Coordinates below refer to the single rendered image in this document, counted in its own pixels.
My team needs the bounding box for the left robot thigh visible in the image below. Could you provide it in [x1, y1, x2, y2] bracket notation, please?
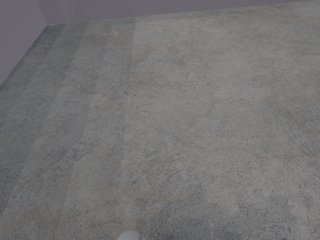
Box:
[117, 230, 146, 240]

